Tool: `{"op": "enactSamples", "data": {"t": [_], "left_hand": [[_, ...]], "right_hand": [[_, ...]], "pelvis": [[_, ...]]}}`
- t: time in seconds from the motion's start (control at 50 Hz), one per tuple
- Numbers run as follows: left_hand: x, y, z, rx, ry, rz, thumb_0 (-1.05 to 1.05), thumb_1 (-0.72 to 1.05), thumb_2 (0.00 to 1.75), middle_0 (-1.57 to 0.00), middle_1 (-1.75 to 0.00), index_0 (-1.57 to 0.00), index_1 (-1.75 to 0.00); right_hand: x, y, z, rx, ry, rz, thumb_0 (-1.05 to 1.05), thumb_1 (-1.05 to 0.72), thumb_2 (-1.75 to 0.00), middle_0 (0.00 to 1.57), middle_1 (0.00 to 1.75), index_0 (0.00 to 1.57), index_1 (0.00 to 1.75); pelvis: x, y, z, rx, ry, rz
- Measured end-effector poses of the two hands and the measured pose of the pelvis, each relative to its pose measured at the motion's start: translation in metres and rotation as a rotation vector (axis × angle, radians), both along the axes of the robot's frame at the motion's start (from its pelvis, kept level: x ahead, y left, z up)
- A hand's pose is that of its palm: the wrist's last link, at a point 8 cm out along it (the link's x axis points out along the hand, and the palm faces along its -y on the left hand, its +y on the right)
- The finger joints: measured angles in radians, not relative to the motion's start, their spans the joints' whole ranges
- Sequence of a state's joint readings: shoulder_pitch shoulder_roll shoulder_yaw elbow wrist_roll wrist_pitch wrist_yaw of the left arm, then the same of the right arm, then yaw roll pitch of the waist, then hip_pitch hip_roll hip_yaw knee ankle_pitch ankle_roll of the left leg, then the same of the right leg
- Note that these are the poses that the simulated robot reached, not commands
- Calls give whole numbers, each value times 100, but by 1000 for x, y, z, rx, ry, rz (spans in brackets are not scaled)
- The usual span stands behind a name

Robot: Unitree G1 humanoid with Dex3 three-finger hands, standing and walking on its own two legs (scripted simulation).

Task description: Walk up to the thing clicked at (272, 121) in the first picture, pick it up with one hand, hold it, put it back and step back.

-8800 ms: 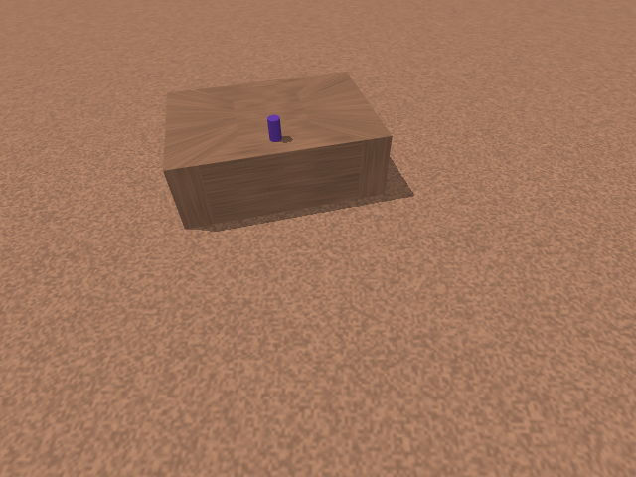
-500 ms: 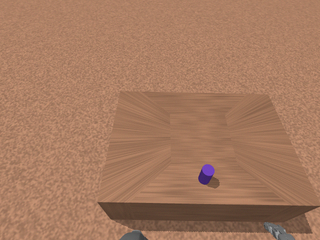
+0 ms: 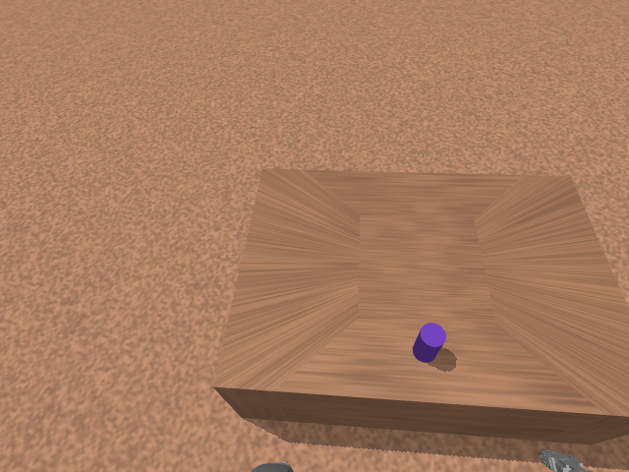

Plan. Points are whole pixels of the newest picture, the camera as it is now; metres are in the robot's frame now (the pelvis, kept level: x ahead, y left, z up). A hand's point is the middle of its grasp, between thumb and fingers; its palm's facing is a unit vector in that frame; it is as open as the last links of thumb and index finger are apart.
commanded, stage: walk up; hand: right
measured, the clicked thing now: (428, 343) +0.43 -0.19 -0.37
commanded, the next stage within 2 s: stand in 1.38 s
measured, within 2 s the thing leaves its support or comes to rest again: neither
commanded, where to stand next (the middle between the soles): +0.02 +0.02 m, yaw -1 degrees
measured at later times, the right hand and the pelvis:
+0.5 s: hand out of the picture +0.07 -0.24 -0.14, palm faces -0.01 +0.94 -0.33, open 7.4 cm; pelvis -0.02 +0.01 +0.01, yaw +0 degrees
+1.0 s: hand out of the picture +0.07 -0.25 -0.13, palm faces +0.02 +0.95 -0.32, open 7.3 cm; pelvis -0.02 +0.00 +0.03, yaw +0 degrees
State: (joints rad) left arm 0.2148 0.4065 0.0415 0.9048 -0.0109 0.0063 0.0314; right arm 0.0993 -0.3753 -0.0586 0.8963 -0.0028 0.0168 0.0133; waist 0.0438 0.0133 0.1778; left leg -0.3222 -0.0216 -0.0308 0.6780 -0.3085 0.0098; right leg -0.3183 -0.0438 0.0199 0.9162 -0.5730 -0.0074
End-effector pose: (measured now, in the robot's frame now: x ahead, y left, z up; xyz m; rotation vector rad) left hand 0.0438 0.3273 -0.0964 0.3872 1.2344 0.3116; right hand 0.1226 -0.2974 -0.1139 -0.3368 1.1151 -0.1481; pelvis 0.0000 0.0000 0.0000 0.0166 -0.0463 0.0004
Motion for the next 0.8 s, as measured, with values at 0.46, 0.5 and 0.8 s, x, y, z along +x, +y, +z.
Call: {"op": "enactSamples", "data": {"t": [0.46,0.5,0.8], "left_hand": [[32,-4,2,-58,-99,-77,0,90,90,-20,-30,-20,-30],[26,-4,4,-58,-78,-76,0,90,90,-20,-30,-20,-30],[10,-20,12,-88,-45,-50,0,90,90,-20,-30,-20,-30]], "right_hand": [[-53,6,12,-5,71,-66,1,-91,-90,20,30,21,30],[-56,8,12,6,75,-71,1,-91,-90,20,30,21,30],[-53,9,18,41,60,-79,1,-91,-90,20,30,21,30]], "pelvis": [[-16,9,11,-25,-5,4],[-17,8,14,-21,-6,3],[-21,5,26,-17,-12,-4]]}}
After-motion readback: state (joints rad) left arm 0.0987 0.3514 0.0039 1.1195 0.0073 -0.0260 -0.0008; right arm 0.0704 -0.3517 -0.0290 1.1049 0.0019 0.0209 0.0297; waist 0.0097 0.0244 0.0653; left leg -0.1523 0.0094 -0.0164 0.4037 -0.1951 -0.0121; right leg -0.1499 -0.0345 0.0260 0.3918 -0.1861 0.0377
